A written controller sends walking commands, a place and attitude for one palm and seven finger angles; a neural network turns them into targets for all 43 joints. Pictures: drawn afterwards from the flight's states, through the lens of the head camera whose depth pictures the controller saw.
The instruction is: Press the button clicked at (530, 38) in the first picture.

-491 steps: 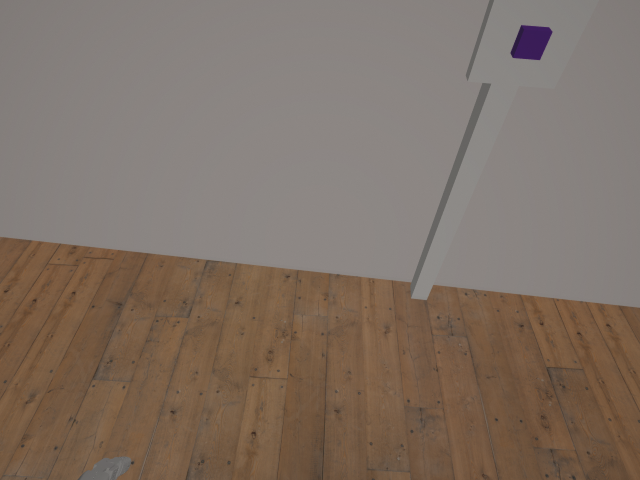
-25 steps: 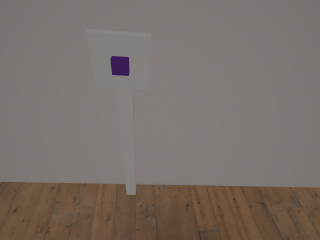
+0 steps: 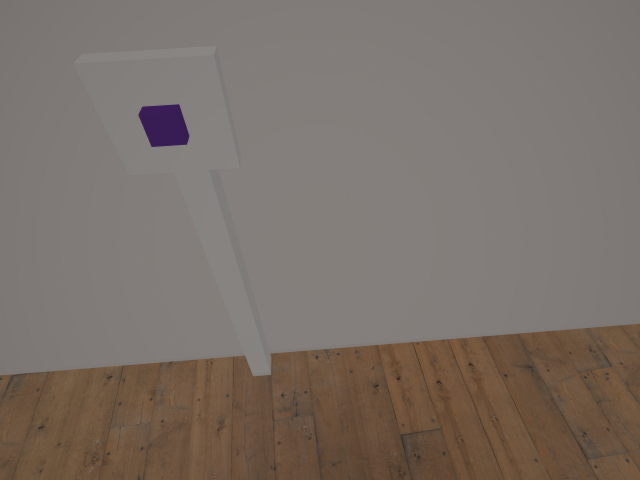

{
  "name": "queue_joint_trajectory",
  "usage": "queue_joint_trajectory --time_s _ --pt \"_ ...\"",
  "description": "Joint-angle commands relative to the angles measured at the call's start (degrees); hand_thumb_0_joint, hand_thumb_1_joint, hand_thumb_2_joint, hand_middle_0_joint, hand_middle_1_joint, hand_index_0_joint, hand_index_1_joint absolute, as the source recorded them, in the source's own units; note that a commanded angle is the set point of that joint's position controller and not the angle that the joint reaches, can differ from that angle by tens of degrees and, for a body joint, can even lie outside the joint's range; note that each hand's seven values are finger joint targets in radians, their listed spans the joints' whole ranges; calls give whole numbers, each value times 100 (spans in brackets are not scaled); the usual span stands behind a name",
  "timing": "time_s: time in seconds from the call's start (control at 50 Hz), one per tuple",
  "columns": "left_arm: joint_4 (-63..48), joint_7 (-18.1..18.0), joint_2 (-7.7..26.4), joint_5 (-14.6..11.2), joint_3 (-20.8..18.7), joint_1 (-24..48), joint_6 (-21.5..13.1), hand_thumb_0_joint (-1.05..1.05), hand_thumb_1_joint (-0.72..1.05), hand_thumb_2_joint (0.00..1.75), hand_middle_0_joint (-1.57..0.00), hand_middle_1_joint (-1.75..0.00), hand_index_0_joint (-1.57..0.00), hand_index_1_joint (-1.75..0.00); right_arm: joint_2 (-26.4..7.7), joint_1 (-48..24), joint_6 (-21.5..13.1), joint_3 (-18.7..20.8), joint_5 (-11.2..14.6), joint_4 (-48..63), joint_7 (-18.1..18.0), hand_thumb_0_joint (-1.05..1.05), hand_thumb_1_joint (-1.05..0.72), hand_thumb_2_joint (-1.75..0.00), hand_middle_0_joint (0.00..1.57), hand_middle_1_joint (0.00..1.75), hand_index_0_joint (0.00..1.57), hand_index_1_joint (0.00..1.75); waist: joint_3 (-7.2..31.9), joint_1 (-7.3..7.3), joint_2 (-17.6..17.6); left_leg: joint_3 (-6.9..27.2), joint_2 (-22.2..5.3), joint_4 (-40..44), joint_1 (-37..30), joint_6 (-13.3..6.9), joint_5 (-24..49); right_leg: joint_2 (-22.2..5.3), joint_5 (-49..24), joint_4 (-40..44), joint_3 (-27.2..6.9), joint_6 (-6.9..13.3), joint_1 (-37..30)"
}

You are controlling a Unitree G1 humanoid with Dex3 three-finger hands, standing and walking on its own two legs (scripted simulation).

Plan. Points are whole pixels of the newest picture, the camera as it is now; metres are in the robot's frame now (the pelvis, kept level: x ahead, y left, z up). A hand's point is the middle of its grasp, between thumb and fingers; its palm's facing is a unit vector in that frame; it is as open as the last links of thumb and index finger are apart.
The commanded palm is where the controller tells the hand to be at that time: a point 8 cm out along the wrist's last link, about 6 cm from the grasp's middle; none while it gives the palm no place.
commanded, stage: come to a stop and stand still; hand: left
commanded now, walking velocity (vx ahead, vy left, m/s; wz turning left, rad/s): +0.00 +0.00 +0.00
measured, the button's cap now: (165, 124) +0.55 +0.23 +0.19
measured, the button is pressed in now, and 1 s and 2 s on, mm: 0 0 0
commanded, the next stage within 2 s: look again from close up in 0.40 s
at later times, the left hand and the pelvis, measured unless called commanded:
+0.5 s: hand out of the picture -0.02 +0.13 -0.17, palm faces +0.05 -0.99 -0.16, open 7.3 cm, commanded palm none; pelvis +0.01 -0.03 +0.00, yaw +0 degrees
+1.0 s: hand out of the picture +0.01 +0.20 -0.17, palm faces -0.02 -0.98 -0.21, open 7.4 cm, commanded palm none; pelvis -0.01 +0.03 +0.00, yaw -2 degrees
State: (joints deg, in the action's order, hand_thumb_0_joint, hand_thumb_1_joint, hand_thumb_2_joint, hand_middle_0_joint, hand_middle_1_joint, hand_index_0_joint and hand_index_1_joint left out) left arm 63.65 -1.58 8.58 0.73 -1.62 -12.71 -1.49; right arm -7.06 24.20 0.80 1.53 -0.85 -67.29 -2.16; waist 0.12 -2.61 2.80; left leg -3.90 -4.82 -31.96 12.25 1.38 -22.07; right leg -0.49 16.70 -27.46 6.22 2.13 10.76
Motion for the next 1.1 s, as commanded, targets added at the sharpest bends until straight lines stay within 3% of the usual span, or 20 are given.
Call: queue_joint_trajectory --time_s 0.0,0.04,0.08,0.12,0.22,0.28,0.46,0.48,0.5,0.52,0.54,0.56,0.6,0.62,0.66,0.68,0.72,0.84,0.94,1.08 --pt "89 -63 405 -46 6 -417 -12 0 90 90 -20 -30 -20 -30 -97 295 -87 -30 -3 86 -13 0 -90 -90 20 30 20 30 -613 106 -869 139 -131 385 188 -3 815 -1199 -2165 898 -945 397 114" --pt "74 -64 330 -100 52 -379 -8 0 90 90 -20 -30 -20 -30 -179 364 -132 -56 -2 -30 -21 0 -90 -90 20 30 20 30 -485 126 -497 259 -233 911 -231 -24 2039 -817 -2013 667 -652 134 138" --pt "67 -75 277 -76 64 -455 21 0 90 90 -20 -30 -20 -30 -283 151 -117 -34 -1 22 -22 0 -90 -90 20 30 20 30 -542 195 -461 201 -300 882 -283 -22 1968 -698 -1416 905 -673 13 265" --pt "108 -65 417 -64 43 -450 45 0 90 90 -20 -30 -20 -30 -278 -33 -103 -48 6 36 -29 0 -90 -90 20 30 20 30 -701 202 -98 149 -295 945 -291 3 1982 -698 -1600 904 -687 -23 223" --pt "178 -96 529 -57 40 -700 -14 0 90 90 -20 -30 -20 -30 -381 -257 -95 -18 22 140 -55 0 -90 -90 20 30 20 30 -137 218 -275 33 -261 841 -508 40 2091 -774 -3087 770 -726 -89 -373" --pt "184 -104 512 -44 49 -697 -9 0 90 90 -20 -30 -20 -30 -431 -361 -74 -17 29 153 -58 0 -90 -90 20 30 20 30 -189 193 -438 38 -265 903 -563 45 1991 -755 -2991 811 -706 -87 -343" --pt "250 -111 442 -35 70 -860 -4 0 90 90 -20 -30 -20 -30 -477 -492 -66 -23 38 156 -60 0 -90 -90 20 30 20 30 -370 216 -337 53 -276 1031 -674 17 1805 -685 -2215 1023 -720 -83 -169" --pt "375 -336 669 60 -17 -1546 -176 0 90 90 -20 -30 -20 -30 -612 -1252 -196 0 64 633 18 0 -90 -90 20 30 20 30 -714 604 -1149 -313 -38 -697 658 106 586 -1194 -5901 841 -1488 -775 -337" --pt "113 -320 802 105 -18 -1509 -248 0 90 90 -20 -30 -20 -30 -378 -825 -114 -9 54 869 30 0 -90 -90 20 30 20 30 -224 232 -849 302 129 -1119 796 -117 7 -1474 -6646 534 -1394 -624 -735" --pt "10 -279 699 88 12 -1308 -240 0 90 90 -20 -30 -20 -30 -380 -777 -102 23 51 826 35 0 -90 -90 20 30 20 30 -133 183 -305 240 109 -1246 793 -176 59 -1382 -6212 546 -1120 -277 -724" --pt "-1 -257 662 103 15 -1248 -227 0 90 90 -20 -30 -20 -30 -228 -724 -131 -19 85 837 59 0 -90 -90 20 30 20 30 95 168 -392 197 27 -1013 666 -150 -5 -1259 -5212 556 -980 225 -681" --pt "-155 -227 652 94 6 -980 -206 0 90 90 -20 -30 -20 -30 -197 -570 -136 -35 87 870 89 0 -90 -90 20 30 20 30 279 124 -336 84 107 -732 400 -125 62 -1189 -4187 577 -821 411 -564" --pt "-305 -204 587 75 30 -785 -142 0 90 90 -20 -30 -20 -30 -234 -300 -167 -51 60 830 93 0 -90 -90 20 30 20 30 309 35 -764 38 207 162 -145 -108 562 -987 -2244 527 -840 413 -88" --pt "-310 -188 501 46 51 -731 -95 0 90 90 -20 -30 -20 -30 -311 -178 -186 -47 43 786 85 0 -90 -90 20 30 20 30 108 14 -657 132 128 525 -347 -131 764 -830 -1194 450 -807 290 279" --pt "-364 -151 287 15 84 -751 11 0 90 90 -20 -30 -20 -30 -585 -158 -255 -33 -15 833 72 0 -90 -90 20 30 20 30 -284 160 148 754 -405 921 79 -388 1202 -400 1 273 -628 41 516" --pt "-364 -143 197 12 85 -854 25 0 90 90 -20 -30 -20 -30 -678 -265 -240 -51 -46 874 47 0 -90 -90 20 30 20 30 -480 259 110 824 -517 1031 417 -500 959 -308 113 335 -605 25 435" --pt "-313 -102 293 29 116 -817 73 0 90 90 -20 -30 -20 -30 -628 -416 -240 -80 -24 870 39 0 -90 -90 20 30 20 30 -751 324 583 967 -395 1438 724 -509 545 -262 70 153 -513 13 254" --pt "-285 -45 347 34 139 -846 94 0 90 90 -20 -30 -20 -30 -695 -307 -244 -103 -16 855 45 0 -90 -90 20 30 20 30 -815 362 -114 993 -282 1733 843 -525 -266 -327 61 210 -544 15 194" --pt "-310 -37 380 25 130 -820 77 0 90 90 -20 -30 -20 -30 -680 -210 -268 -123 -13 761 50 0 -90 -90 20 30 20 30 -557 346 -218 958 -247 1683 600 -537 41 -398 -102 213 -573 16 143" --pt "-207 -60 383 4 126 -852 35 0 90 90 -20 -30 -20 -30 -587 -143 -316 -153 9 585 27 0 -90 -90 20 30 20 30 -202 320 -215 651 -184 1257 56 -510 1480 -506 -693 222 -644 0 31"
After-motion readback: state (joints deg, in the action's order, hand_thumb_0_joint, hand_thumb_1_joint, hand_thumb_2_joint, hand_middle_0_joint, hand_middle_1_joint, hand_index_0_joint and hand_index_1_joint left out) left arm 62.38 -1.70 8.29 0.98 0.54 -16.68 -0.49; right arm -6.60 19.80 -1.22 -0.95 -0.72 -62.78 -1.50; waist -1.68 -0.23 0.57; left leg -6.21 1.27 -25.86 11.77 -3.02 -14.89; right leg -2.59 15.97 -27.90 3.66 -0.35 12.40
